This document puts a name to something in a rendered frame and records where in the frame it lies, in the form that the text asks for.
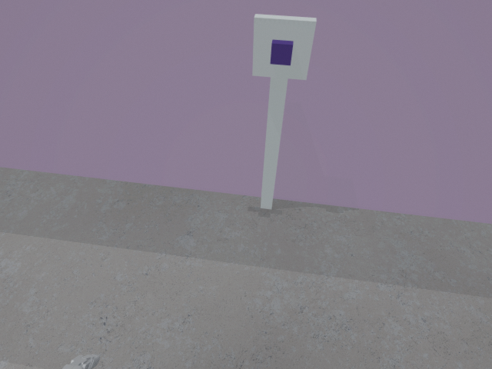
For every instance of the button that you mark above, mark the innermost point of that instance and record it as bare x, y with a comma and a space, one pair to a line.
281, 52

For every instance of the panel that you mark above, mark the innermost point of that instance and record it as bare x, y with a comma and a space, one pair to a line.
287, 28

